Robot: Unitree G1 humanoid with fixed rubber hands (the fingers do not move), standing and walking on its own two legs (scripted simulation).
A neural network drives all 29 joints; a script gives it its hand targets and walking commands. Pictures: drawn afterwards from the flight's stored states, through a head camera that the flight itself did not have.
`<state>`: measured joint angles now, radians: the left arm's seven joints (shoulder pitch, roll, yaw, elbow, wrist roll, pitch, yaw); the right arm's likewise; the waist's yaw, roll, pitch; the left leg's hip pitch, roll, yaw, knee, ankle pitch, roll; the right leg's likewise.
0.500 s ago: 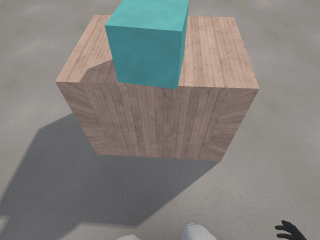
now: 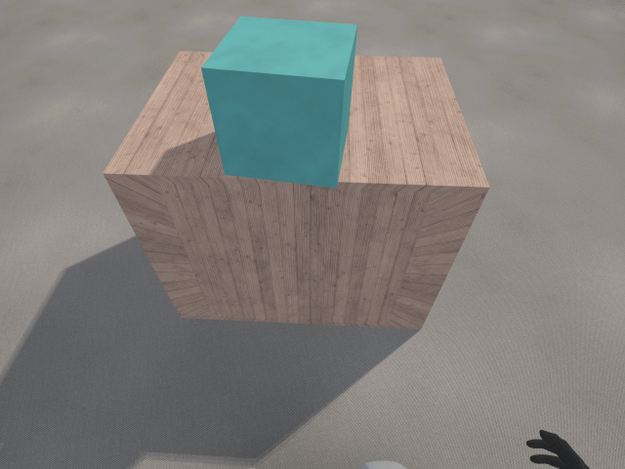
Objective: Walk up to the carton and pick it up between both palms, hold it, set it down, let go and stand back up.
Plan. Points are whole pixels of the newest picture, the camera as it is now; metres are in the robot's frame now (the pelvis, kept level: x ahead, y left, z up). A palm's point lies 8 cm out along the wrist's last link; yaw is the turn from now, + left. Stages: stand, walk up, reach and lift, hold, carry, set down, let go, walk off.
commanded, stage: walk up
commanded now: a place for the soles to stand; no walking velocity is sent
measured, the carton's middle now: (288, 102) +0.80 +0.02 +0.04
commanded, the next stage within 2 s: none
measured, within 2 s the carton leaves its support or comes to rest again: neither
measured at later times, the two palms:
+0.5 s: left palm out of the picture +0.09 +0.36 -0.09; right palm out of the picture +0.08 -0.30 -0.04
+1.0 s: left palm out of the picture +0.12 +0.37 -0.09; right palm out of the picture +0.07 -0.27 -0.07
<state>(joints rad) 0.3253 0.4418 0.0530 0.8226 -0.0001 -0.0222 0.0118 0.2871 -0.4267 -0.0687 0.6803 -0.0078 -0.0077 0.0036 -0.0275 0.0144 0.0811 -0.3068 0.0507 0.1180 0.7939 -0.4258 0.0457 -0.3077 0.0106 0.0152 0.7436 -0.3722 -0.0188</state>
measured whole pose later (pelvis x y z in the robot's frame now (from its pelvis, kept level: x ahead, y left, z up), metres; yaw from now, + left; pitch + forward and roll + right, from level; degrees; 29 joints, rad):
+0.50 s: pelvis +0.01 +0.04 +0.01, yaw -3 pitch -1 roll -1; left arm 0.32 0.44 0.05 0.82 0.00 -0.03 0.01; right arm 0.30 -0.43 -0.07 0.69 -0.01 -0.04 0.00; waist -0.02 -0.04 0.05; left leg -0.33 0.04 0.13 0.66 -0.33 0.05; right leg -0.50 0.01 0.09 0.95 -0.46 -0.02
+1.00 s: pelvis +0.02 +0.06 +0.01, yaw -5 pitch -1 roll -1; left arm 0.30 0.43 0.05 0.83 0.00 -0.02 0.01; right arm 0.32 -0.42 -0.05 0.71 -0.01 -0.04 0.00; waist -0.02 0.00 0.04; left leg -0.35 0.06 0.13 0.73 -0.37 0.04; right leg -0.46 0.01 0.07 0.91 -0.47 -0.01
